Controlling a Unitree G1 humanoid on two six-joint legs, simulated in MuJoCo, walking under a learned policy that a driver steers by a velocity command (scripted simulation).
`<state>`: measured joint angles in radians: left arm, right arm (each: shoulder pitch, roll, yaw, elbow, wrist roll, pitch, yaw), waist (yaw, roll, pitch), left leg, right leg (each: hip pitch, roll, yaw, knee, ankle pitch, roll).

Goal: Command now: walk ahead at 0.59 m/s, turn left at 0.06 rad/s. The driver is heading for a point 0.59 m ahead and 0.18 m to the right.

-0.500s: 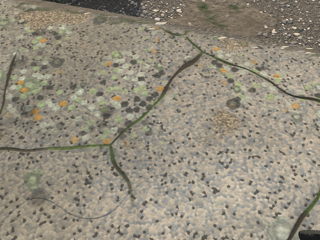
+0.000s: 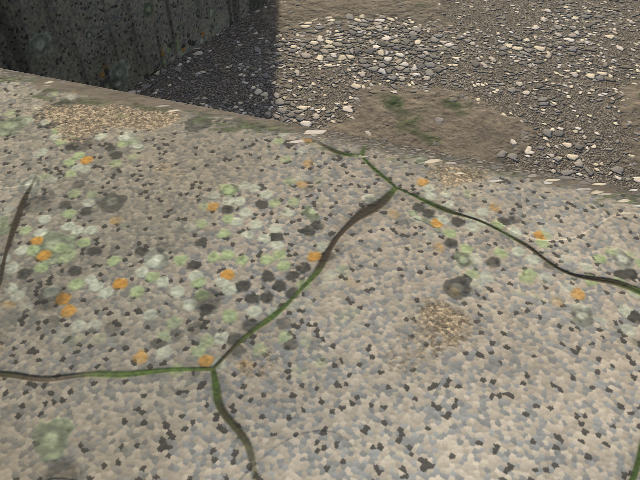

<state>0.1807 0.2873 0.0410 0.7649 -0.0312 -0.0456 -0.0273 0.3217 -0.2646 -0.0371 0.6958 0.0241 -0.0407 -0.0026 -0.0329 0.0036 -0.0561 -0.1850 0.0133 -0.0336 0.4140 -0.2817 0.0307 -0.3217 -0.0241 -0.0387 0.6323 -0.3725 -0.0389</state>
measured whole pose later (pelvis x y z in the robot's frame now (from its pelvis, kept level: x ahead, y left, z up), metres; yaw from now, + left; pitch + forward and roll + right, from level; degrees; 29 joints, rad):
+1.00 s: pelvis +0.69 -0.03 -0.04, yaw -13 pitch +0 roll +2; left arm 0.08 0.26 0.03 0.67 0.02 -0.08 -0.05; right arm 0.33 -0.27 -0.05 0.84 0.00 -0.06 -0.02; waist -0.03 -0.02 0.08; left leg 0.00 0.02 0.14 0.82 -0.54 -0.02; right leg -0.57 0.05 -0.03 0.59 -0.03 -0.10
